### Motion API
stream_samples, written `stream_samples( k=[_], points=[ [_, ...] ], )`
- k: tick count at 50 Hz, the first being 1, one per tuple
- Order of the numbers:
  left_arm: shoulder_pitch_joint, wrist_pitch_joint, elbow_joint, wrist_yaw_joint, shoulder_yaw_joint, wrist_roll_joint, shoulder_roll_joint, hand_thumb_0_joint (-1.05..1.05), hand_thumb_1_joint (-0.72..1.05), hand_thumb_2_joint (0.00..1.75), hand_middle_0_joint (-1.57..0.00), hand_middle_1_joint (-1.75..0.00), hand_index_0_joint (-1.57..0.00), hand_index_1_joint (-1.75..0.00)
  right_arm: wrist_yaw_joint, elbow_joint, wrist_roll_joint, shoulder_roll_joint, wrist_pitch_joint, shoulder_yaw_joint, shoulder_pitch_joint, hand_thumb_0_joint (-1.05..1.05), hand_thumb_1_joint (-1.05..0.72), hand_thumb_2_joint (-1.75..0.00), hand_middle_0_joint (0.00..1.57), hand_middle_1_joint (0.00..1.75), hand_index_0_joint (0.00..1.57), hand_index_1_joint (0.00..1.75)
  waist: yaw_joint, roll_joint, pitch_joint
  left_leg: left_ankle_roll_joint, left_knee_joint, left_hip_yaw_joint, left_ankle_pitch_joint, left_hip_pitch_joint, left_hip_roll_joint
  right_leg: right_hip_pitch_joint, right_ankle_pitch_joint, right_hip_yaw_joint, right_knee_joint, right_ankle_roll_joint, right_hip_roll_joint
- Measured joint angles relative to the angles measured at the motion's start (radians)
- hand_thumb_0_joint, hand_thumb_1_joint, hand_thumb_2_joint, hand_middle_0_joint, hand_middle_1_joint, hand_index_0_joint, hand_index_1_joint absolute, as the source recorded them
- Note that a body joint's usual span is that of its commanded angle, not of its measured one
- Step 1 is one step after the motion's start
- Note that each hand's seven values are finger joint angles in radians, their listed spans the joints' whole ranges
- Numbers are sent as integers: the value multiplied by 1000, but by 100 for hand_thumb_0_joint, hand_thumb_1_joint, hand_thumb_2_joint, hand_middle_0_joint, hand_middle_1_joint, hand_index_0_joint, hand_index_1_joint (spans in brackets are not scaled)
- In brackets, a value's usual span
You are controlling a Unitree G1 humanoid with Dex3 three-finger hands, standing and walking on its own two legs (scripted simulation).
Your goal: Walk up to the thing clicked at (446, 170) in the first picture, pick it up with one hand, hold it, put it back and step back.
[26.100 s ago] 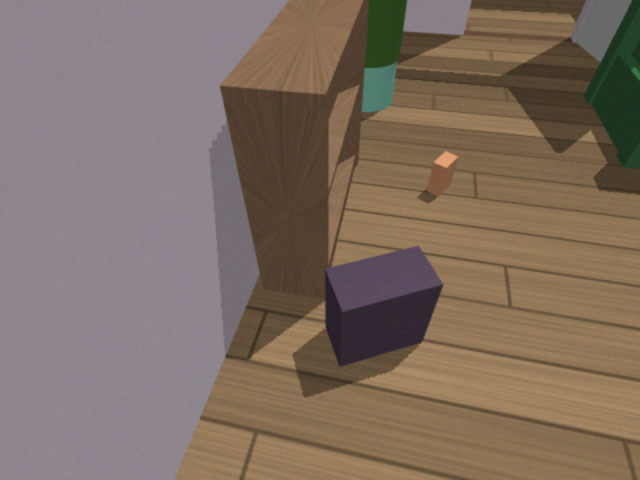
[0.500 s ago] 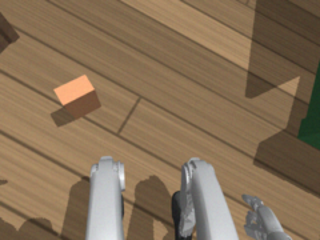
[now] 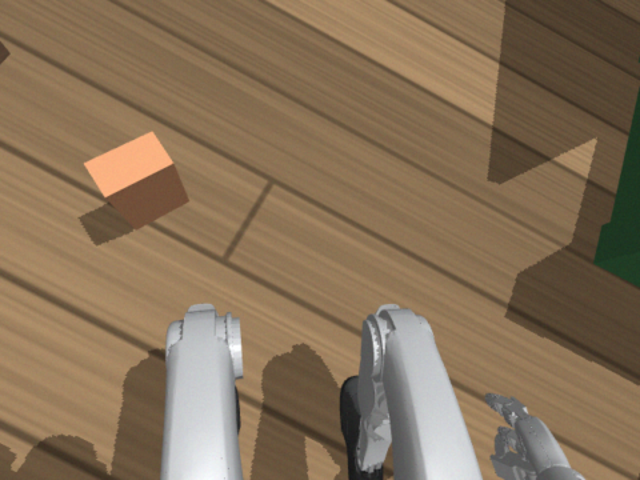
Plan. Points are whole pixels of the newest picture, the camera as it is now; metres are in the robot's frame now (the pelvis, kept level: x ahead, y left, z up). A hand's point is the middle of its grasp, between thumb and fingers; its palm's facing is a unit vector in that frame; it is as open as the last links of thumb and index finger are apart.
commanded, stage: go down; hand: left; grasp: from above
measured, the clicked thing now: (143, 184) +0.56 +0.31 -0.32
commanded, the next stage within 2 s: approach in 0.16 s
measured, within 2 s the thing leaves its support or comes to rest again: neither
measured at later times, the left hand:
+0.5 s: hand out of the picture +0.39 +0.47 -0.04, palm faces +0.45 -0.89 -0.09, open 17.4 cm
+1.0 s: hand (79, 221) +0.45 +0.37 -0.23, palm faces +0.39 -0.92 -0.03, open 17.5 cm
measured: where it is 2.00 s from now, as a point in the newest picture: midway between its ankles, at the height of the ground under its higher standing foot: (293, 455)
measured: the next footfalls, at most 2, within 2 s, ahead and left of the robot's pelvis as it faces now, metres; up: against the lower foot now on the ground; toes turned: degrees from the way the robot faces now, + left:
none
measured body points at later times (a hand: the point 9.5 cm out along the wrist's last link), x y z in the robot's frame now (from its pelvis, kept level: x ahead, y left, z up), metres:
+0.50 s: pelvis +0.00 +0.00 -0.03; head +0.22 +0.09 +0.35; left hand +0.36 +0.51 -0.03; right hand +0.15 -0.27 -0.13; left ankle +0.09 +0.14 -0.37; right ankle +0.09 -0.13 -0.37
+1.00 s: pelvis -0.01 +0.01 -0.11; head +0.25 +0.13 +0.24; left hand +0.43 +0.42 -0.23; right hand +0.12 -0.26 -0.17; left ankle +0.09 +0.14 -0.37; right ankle +0.09 -0.13 -0.37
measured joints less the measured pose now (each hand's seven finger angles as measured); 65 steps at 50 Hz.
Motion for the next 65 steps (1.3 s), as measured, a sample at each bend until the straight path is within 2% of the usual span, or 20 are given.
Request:
stream_samples(
  k=[18, 25, 30, 32, 37, 40, 45, 49, 52, 55, 61, 63, 65],
  points=[
    [-17, -13, 40, -39, 39, -34, 48, -1, -52, 15, -5, -14, -5, -14, 2, -1, -10, -12, -1, 22, -14, 0, -92, -90, 20, 30, 20, 30, -2, -9, 23, 1, 54, -13, -7, -39, 1, -35, -5, -7, 47, 3, 6],
    [-66, -104, 136, -60, 17, -95, 58, -1, -58, 10, -7, -14, -6, -14, 8, -10, -29, -20, -16, 56, -31, 0, -92, -90, 20, 30, 20, 30, -18, -32, 47, 2, 113, -28, -9, -80, 1, -70, -3, -14, 97, 8, 13],
    [-101, -179, 219, -53, 6, -102, 55, -1, -59, 8, -8, -14, -7, -14, 19, -26, -57, -19, -15, 99, -62, 0, -92, -90, 20, 30, 20, 30, -46, -64, 91, 0, 184, -53, -14, -120, 1, -103, -2, -29, 154, 12, 23],
    [-113, -206, 238, -38, 4, -90, 52, -1, -60, 8, -8, -14, -7, -14, 24, -33, -73, -17, -10, 120, -76, 0, -91, -90, 20, 30, 20, 30, -59, -81, 116, -1, 215, -65, -17, -134, 1, -113, -3, -36, 179, 14, 27],
    [-121, -262, 246, 16, 23, -32, 60, -1, -60, 8, -8, -15, -8, -15, 42, -46, -121, -8, 16, 174, -116, 0, -91, -90, 20, 30, 20, 30, -91, -124, 189, -6, 288, -99, -25, -157, -3, -125, -3, -57, 232, 20, 38],
    [-114, -298, 233, 50, 27, -17, 62, -2, -60, 9, -8, -15, -8, -16, 52, -55, -149, -6, 33, 203, -133, 0, -92, -90, 20, 30, 20, 30, -103, -141, 227, -7, 322, -116, -28, -165, -5, -128, -2, -67, 256, 22, 44],
    [-116, -356, 263, 96, -14, -25, 69, -2, -60, 10, -8, -17, -8, -17, 63, -61, -184, -12, 53, 254, -159, 0, -93, -90, 20, 30, 21, 30, -121, -157, 267, -6, 366, -140, -31, -172, -6, -130, 5, -81, 284, 32, 54],
    [-109, -399, 337, 136, -28, -36, 84, -2, -60, 10, -8, -17, -8, -17, 67, -75, -205, -18, 66, 297, -183, 0, -94, -90, 21, 30, 21, 30, -143, -164, 292, -7, 397, -165, -36, -169, -2, -126, 13, -96, 298, 39, 67],
    [-104, -435, 379, 182, -21, -45, 83, -2, -60, 9, -8, -16, -8, -16, 73, -89, -221, -25, 77, 329, -195, 0, -94, -90, 20, 30, 21, 30, -156, -176, 312, -9, 419, -185, -42, -161, 0, -119, 19, -107, 307, 45, 77],
    [-96, -469, 398, 239, -9, -37, 81, -2, -60, 9, -7, -16, -8, -15, 78, -98, -237, -29, 88, 355, -204, 0, -94, -90, 20, 30, 21, 30, -165, -194, 330, -12, 437, -203, -46, -152, 2, -112, 26, -118, 315, 49, 86],
    [-68, -516, 372, 324, -13, 10, 88, -2, -60, 11, -7, -17, -8, -16, 85, -98, -269, -37, 112, 383, -214, 0, -94, -90, 21, 30, 21, 30, -164, -223, 369, -13, 460, -226, -44, -142, 2, -99, 39, -132, 322, 50, 96],
    [-57, -527, 357, 336, -25, 11, 89, -2, -60, 11, -7, -17, -8, -16, 87, -97, -275, -41, 117, 385, -214, 0, -94, -90, 21, 30, 21, 30, -161, -224, 376, -10, 465, -228, -42, -144, 1, -98, 41, -134, 323, 51, 97],
    [-50, -537, 346, 343, -41, -2, 84, -2, -60, 11, -6, -17, -8, -16, 90, -95, -278, -46, 121, 385, -214, 0, -94, -90, 21, 30, 21, 30, -157, -221, 378, -7, 468, -228, -41, -147, 1, -98, 41, -134, 324, 53, 98]
  ],
)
